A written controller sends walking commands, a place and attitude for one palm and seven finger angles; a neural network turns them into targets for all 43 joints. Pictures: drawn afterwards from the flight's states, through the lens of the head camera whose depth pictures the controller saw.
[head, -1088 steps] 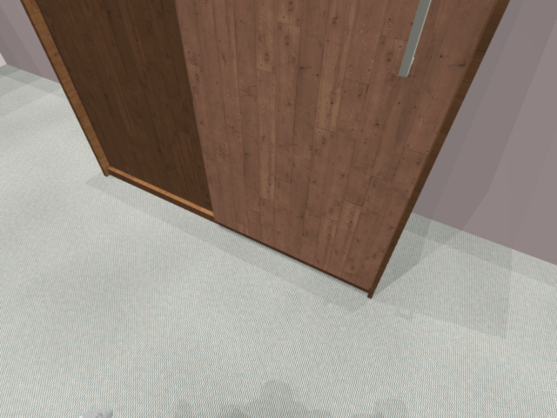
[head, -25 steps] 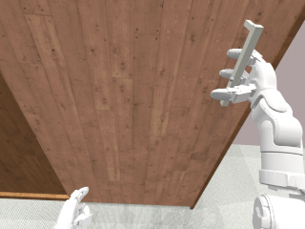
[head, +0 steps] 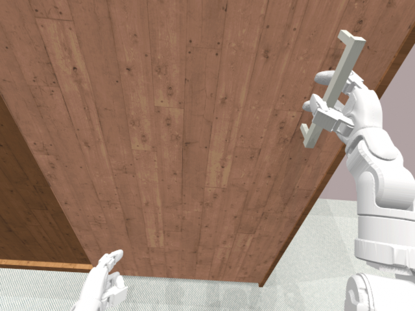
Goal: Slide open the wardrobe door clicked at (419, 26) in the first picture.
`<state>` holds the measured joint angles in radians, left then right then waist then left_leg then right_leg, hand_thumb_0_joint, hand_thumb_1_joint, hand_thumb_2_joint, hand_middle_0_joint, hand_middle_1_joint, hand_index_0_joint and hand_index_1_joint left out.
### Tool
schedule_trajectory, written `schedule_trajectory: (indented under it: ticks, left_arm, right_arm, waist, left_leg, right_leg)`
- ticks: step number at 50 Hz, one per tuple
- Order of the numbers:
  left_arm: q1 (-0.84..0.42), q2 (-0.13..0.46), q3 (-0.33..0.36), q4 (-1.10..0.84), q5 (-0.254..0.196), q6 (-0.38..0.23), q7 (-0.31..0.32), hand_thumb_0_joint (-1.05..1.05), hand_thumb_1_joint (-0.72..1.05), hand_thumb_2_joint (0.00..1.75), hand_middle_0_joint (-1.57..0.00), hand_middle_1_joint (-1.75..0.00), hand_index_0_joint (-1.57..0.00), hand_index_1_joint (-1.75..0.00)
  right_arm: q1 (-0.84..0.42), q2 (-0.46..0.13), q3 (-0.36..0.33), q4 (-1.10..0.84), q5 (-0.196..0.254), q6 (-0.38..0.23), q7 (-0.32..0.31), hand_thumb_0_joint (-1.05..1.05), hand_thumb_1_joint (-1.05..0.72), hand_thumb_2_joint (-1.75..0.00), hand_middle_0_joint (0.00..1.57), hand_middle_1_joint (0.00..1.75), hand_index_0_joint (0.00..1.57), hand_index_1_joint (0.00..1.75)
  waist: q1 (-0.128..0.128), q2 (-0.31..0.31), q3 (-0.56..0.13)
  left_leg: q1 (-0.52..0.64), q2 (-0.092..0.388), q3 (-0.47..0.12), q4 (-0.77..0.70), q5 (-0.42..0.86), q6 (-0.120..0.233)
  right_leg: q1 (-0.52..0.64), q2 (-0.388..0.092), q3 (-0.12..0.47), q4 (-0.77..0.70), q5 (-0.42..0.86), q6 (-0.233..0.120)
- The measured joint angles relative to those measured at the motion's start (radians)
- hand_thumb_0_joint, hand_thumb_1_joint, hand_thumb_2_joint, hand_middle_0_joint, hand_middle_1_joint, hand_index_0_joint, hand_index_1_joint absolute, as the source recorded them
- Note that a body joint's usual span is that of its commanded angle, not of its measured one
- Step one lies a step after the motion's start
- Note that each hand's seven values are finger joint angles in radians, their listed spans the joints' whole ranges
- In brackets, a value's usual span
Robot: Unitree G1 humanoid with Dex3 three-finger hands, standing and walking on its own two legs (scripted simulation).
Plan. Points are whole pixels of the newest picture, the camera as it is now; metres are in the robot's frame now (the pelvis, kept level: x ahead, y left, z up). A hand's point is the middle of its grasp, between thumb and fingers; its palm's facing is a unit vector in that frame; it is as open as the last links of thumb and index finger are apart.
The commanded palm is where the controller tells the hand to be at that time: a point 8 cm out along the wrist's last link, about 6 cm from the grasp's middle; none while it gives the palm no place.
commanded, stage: grip the handle and tug to test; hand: right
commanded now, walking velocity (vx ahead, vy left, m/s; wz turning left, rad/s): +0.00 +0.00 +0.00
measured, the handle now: (325, 94) +0.43 -0.18 +0.26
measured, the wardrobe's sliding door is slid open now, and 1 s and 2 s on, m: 0.00 0.00 0.06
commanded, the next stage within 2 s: tug the door sideways, standing still in 0.74 s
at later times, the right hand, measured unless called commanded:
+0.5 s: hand (320, 112) +0.37 -0.15 +0.26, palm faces +0.03 +1.00 -0.03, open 5.7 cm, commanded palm +0.33 -0.19 +0.27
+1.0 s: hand (320, 112) +0.37 -0.15 +0.26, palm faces +0.03 +1.00 -0.04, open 5.8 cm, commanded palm +0.35 -0.18 +0.27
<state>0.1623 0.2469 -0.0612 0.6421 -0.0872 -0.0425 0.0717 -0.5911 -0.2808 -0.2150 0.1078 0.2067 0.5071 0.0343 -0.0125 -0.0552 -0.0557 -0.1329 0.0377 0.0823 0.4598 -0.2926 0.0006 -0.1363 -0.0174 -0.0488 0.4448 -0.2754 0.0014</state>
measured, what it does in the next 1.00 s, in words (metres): stands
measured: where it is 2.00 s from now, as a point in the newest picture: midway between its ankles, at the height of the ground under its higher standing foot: outside the picture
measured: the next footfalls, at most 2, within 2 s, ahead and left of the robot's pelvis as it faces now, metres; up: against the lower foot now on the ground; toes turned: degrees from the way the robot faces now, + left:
none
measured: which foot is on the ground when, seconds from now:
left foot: down 0.00-1.00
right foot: down 0.00-1.00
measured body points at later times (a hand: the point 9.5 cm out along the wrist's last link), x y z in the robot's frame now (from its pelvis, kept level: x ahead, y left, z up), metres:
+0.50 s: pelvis +0.01 +0.00 +0.00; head -0.02 +0.02 +0.45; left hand +0.22 +0.22 -0.08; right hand +0.37 -0.21 +0.26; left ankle -0.03 +0.11 -0.74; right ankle -0.02 -0.12 -0.74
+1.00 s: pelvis +0.03 +0.00 +0.00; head +0.01 +0.02 +0.44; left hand +0.23 +0.23 -0.08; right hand +0.37 -0.21 +0.26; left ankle -0.03 +0.11 -0.74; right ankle -0.02 -0.12 -0.74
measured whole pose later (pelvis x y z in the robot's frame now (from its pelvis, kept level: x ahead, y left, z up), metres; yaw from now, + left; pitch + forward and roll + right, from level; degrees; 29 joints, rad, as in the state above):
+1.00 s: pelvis +0.03 +0.00 +0.00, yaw -1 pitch +1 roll +0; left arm 0.15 0.27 -0.04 0.62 -0.09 -0.02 0.05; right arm -0.46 -0.26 -0.23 -0.21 0.24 0.66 0.05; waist -0.03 -0.06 -0.09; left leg -0.16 0.04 0.09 0.49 -0.35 -0.01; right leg -0.17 -0.02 -0.04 0.49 -0.34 0.00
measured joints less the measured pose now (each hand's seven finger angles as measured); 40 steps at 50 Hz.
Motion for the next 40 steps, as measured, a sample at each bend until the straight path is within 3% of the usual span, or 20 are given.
schedule_trajectory:
  ticks: [4,18,40]
  left_arm:
    - [-0.006,0.002,0.003,-0.006,0.002,0.004,-0.003,0.02,0.91,0.90,-0.20,-0.30,-0.20,-0.30]
    - [-0.026,0.000,0.001,-0.006,0.001,0.024,-0.005,0.02,0.91,0.90,-0.20,-0.30,-0.20,-0.30]
    - [-0.016,0.008,0.006,-0.056,0.000,0.042,-0.027,0.02,0.91,0.90,-0.20,-0.30,-0.20,-0.30]
  right_arm:
    - [0.026,0.002,-0.006,-0.042,0.000,0.010,0.001,0.01,-0.79,-0.85,0.40,1.38,0.29,1.37]
    - [0.038,0.010,0.005,-0.101,0.015,0.056,0.012,0.01,-0.78,-0.84,0.40,1.40,0.30,1.36]
    - [0.191,-0.017,-0.066,-0.306,0.038,0.101,0.020,0.00,-0.81,-0.82,0.37,1.40,0.22,1.33]
  waist:
    - [0.002,-0.003,-0.003]
    - [-0.011,-0.001,-0.012]
    - [0.028,-0.015,-0.041]
  left_leg:
    - [0.001,0.001,-0.003,0.001,-0.005,-0.002]
    - [0.001,0.005,0.005,0.007,-0.021,-0.006]
    - [-0.029,-0.002,-0.027,0.020,-0.036,-0.009]
  right_leg:
    - [0.002,0.001,-0.003,0.001,-0.006,-0.001]
    - [-0.005,0.004,0.006,0.014,-0.023,-0.003]
    - [-0.017,-0.003,-0.024,0.019,-0.047,-0.004]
